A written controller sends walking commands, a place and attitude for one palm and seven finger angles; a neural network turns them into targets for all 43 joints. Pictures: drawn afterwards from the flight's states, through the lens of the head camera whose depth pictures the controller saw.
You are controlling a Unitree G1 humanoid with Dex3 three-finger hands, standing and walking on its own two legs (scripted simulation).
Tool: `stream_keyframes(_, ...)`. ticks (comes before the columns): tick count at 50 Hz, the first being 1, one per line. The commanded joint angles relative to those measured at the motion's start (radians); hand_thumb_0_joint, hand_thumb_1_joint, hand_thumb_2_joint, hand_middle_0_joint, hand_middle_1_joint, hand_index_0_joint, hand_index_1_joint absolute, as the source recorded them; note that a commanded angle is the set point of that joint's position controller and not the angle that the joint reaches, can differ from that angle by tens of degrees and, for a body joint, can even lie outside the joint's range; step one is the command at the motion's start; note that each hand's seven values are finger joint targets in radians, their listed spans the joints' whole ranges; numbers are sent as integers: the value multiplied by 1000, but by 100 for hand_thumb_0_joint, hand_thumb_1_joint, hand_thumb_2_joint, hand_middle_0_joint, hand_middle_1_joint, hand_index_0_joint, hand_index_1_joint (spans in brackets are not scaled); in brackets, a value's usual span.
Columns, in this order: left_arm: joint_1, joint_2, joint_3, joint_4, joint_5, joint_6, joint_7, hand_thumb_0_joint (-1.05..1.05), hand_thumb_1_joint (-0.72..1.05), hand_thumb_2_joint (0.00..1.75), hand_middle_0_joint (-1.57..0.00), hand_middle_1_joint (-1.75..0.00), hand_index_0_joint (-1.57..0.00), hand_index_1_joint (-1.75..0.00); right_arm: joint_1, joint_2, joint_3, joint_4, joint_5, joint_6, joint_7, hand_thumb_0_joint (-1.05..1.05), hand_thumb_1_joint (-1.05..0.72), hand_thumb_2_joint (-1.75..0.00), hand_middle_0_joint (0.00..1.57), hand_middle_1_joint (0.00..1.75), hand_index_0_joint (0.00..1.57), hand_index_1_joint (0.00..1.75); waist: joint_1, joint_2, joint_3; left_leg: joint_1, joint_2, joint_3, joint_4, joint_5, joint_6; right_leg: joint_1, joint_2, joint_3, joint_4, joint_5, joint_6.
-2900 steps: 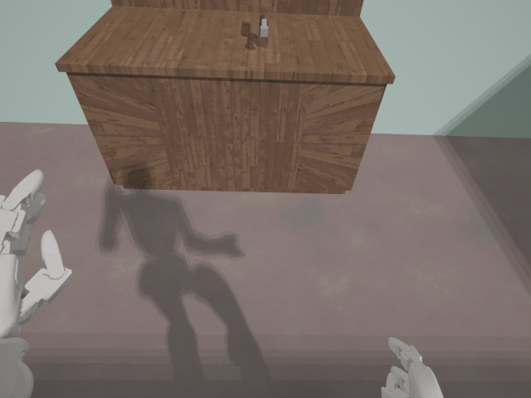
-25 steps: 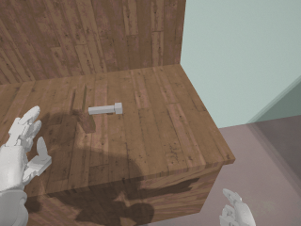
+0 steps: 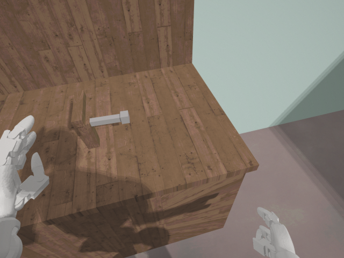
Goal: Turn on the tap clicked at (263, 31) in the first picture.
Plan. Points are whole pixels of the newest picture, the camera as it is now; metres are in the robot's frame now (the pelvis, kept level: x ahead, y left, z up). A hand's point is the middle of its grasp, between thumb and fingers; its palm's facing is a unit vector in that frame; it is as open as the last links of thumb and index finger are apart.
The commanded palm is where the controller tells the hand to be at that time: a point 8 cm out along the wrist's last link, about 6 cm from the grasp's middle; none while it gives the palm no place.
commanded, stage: step back with the hand held close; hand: left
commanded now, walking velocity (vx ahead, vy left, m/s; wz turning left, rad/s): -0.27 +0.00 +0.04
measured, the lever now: (125, 117) +0.49 +0.20 +0.04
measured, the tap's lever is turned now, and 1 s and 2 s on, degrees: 86 86 86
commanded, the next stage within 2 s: stop stepping back and stand still in 0.98 s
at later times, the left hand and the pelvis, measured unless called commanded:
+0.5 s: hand (14, 219) +0.14 +0.27 +0.15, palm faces +0.43 -0.78 -0.46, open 7.4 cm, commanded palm +0.09 +0.30 +0.17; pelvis -0.06 +0.01 -0.02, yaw +3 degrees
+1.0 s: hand (0, 254) +0.09 +0.25 +0.16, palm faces +0.42 -0.84 -0.33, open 7.4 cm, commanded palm +0.03 +0.29 +0.17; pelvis -0.13 +0.01 -0.01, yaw +0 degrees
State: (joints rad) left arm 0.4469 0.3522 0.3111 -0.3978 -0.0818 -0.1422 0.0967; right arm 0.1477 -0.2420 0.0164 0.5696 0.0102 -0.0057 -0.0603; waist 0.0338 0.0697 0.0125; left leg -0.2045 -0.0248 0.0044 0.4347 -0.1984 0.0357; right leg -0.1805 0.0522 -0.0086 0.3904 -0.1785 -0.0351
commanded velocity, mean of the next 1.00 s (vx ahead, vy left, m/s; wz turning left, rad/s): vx -0.33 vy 0.00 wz -0.01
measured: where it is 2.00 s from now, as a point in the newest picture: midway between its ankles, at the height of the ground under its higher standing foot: outside the picture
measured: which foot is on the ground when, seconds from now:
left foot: down 0.00-1.00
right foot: down 0.00-0.72, up 0.74-1.00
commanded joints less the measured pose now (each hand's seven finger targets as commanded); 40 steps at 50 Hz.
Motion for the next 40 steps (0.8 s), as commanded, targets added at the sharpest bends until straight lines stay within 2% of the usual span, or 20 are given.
stream_keyframes(1,-27,217,134,-256,7,-67,25,0,90,90,-20,-30,-20,-30,-105,-105,-51,-179,6,-40,-23,0,-90,-90,20,30,20,30,7,-56,-148,27,113,-123,-25,171,14,-23,-145,111,-29,203,14)
stream_keyframes(4,-7,236,156,-283,10,-77,39,0,90,90,-20,-30,-20,-30,-94,-104,-58,-186,6,-49,-25,0,-90,-90,20,30,20,30,4,-50,-126,-35,104,-131,-11,45,15,-50,-152,137,-37,128,7)
stream_keyframes(5,-28,256,166,-333,14,-85,42,0,90,90,-20,-30,-20,-30,-96,-111,-61,-184,6,-52,-25,0,-90,-90,20,30,20,30,-1,-1,-131,-45,106,-143,-17,8,17,-55,-153,142,-31,99,0)
stream_keyframes(12,10,201,136,-307,32,-96,61,0,90,90,-20,-30,-20,-30,-55,-126,-70,-180,7,-85,-29,0,-90,-90,20,30,20,30,-15,-3,-82,-170,132,-206,-60,-308,35,-125,-114,120,-17,-188,10)
stream_keyframes(15,3,209,153,-310,49,-98,68,0,90,90,-20,-30,-20,-30,-57,-135,-71,-174,2,-96,-35,0,-90,-90,20,30,20,30,-17,61,-85,-283,169,-260,-157,-419,58,-31,-67,86,79,-153,28)
stream_keyframes(16,-13,177,130,-319,57,-99,67,0,90,90,-20,-30,-20,-30,-49,-130,-68,-171,1,-98,-36,0,-90,-90,20,30,20,30,-17,77,-97,-324,191,-288,-196,-459,66,23,-44,65,144,-109,36)
stream_keyframes(20,-17,200,161,-309,72,-94,67,0,90,90,-20,-30,-20,-30,-46,-126,-73,-166,-5,-101,-38,0,-90,-90,20,30,20,30,-15,46,-116,-376,208,-297,-198,-460,83,90,-29,76,211,-28,41)
stream_keyframes(21,-14,173,143,-314,75,-94,63,0,90,90,-20,-30,-20,-30,-44,-119,-71,-166,-6,-99,-37,0,-90,-90,20,30,20,30,-16,46,-112,-392,211,-288,-188,-472,88,96,-30,79,220,-25,41)
stream_keyframes(22,-22,180,149,-310,78,-94,63,0,90,90,-20,-30,-20,-30,-49,-122,-69,-167,-9,-98,-35,0,-90,-90,20,30,20,30,-17,34,-81,-444,204,-277,-169,-500,93,103,-38,96,212,-33,39)
stream_keyframes(24,-38,184,153,-306,80,-92,62,0,90,90,-20,-30,-20,-30,-41,-114,-72,-161,-9,-88,-30,0,-90,-90,20,30,20,30,-21,-71,-54,-445,147,-209,-37,-485,79,31,-95,185,110,-80,11)
stream_keyframes(27,-34,192,134,-367,52,-86,73,0,90,90,-20,-30,-20,-30,-6,-92,-72,-142,-6,-76,-11,0,-90,-90,20,30,20,30,-42,-182,-127,-164,54,-106,257,-228,1,-208,-281,348,-48,-30,-105)
stream_keyframes(29,-8,211,145,-399,42,-88,86,0,90,90,-20,-30,-20,-30,0,-77,-72,-135,-3,-68,0,0,-90,-90,20,30,20,30,-53,-185,-185,-95,41,-83,332,-144,-19,-209,-340,337,-34,129,-131)
stream_keyframes(31,32,219,165,-407,36,-87,89,0,90,90,-20,-30,-20,-30,-8,-73,-70,-141,-2,-57,2,0,-90,-90,20,30,20,30,-55,-141,-180,-99,71,-119,239,-114,-11,-209,-301,281,32,166,-101)
stream_keyframes(34,41,238,201,-410,37,-100,96,0,90,90,-20,-30,-20,-30,-36,-88,-72,-152,-2,-59,-10,0,-90,-90,20,30,20,30,-45,-24,-110,-197,144,-191,55,-301,30,-254,-171,198,88,-108,-29)
stream_keyframes(35,38,250,220,-423,41,-104,99,0,90,90,-20,-30,-20,-30,-41,-106,-74,-155,-6,-64,-16,0,-90,-90,20,30,20,30,-44,70,-104,-235,200,-258,-56,-372,52,-238,-109,147,171,-157,-5)
stream_keyframes(36,15,214,207,-431,54,-110,96,0,90,90,-20,-30,-20,-30,-45,-109,-72,-149,-13,-76,-20,0,-90,-90,20,30,20,30,-45,200,-124,-344,308,-373,-214,-507,95,-128,-20,69,377,-169,31)
stream_keyframes(37,-21,221,218,-414,71,-112,95,0,90,90,-20,-30,-20,-30,-36,-104,-77,-139,-27,-95,-23,0,-90,-90,20,30,20,30,-50,234,-127,-426,387,-450,-323,-558,137,-76,26,71,623,-219,52)
stream_keyframes(38,-32,212,209,-350,67,-103,93,0,90,90,-20,-30,-20,-30,-15,-87,-86,-115,-27,-105,-20,0,-90,-90,20,30,20,30,-51,135,-101,-381,400,-426,-308,-474,142,-155,21,103,740,-245,49)
stream_keyframes(39,-63,186,178,-336,65,-96,87,0,90,90,-20,-30,-20,-30,-15,-85,-89,-103,-24,-115,-12,0,-90,-90,20,30,20,30,-43,53,-92,-271,374,-371,-242,-367,136,-261,5,109,741,-254,46)
stream_keyframes(40,-87,179,162,-348,53,-91,86,0,90,90,-20,-30,-20,-30,-19,-82,-88,-105,-20,-127,-11,0,-90,-90,20,30,20,30,-39,29,-118,-135,352,-330,-198,-249,128,-343,-15,104,709,-277,46)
